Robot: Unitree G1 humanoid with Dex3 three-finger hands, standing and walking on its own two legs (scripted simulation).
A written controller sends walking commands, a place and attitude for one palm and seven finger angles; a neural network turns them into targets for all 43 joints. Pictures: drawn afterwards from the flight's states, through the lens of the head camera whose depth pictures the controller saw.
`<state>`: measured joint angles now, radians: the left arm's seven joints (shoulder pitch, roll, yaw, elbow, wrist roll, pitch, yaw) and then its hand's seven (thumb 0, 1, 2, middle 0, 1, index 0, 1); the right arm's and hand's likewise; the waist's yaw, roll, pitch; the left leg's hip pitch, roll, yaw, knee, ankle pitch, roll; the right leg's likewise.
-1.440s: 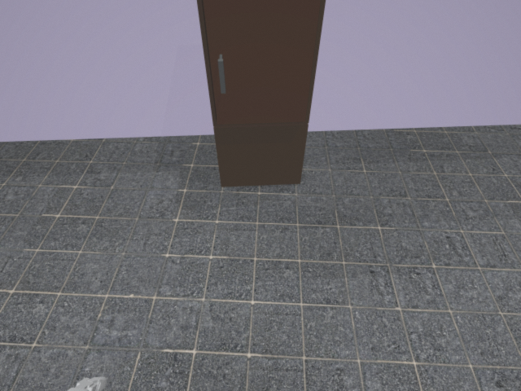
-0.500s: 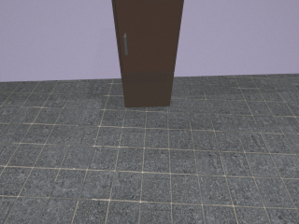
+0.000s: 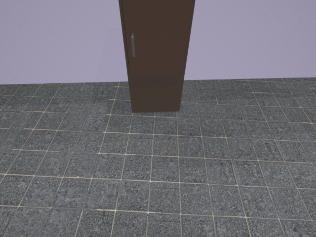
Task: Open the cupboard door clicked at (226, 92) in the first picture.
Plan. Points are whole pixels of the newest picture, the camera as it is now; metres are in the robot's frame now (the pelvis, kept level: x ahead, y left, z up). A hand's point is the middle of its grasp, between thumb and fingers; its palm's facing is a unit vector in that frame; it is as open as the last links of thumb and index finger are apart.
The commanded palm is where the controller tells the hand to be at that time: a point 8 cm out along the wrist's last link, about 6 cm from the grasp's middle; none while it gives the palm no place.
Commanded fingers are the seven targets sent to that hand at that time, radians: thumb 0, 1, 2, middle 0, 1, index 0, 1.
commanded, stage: walk to a spot facing it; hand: left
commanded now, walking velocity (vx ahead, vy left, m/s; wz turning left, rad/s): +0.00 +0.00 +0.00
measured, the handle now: (133, 45) +1.19 +0.22 -0.11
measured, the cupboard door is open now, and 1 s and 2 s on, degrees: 0 0 0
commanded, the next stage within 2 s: turn to face it in 0.96 s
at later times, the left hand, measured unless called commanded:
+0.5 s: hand out of the picture +0.04 +0.18 -0.20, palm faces -0.09 -0.98 -0.16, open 7.4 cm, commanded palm none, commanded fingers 0.00 0.90 0.90 -0.20 -0.30 -0.20 -0.30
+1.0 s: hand (121, 209) +0.24 +0.14 -0.19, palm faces -0.07 -0.99 -0.11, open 7.4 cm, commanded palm none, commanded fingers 0.00 0.90 0.90 -0.20 -0.30 -0.20 -0.30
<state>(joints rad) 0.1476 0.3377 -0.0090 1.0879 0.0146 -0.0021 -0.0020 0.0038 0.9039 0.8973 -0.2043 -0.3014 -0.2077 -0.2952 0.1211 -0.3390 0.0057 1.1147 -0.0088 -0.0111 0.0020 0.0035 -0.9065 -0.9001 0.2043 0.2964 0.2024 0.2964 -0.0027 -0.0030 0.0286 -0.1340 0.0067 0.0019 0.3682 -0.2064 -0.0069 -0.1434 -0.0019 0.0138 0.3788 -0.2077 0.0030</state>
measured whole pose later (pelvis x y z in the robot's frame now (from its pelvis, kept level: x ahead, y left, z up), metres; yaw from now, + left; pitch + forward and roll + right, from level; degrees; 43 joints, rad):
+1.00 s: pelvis +0.26 -0.02 -0.01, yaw -8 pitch -1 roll -2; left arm 0.39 0.12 0.03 1.11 0.03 -0.06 0.01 0.00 0.91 0.90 -0.20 -0.30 -0.21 -0.30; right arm 0.15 -0.17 -0.05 1.02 -0.02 -0.04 0.03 0.00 -0.92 -0.90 0.20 0.30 0.20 0.30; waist 0.02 0.00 0.03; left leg -0.52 0.13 0.12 0.71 -0.19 0.00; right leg 0.01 0.00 -0.11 0.38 -0.36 0.01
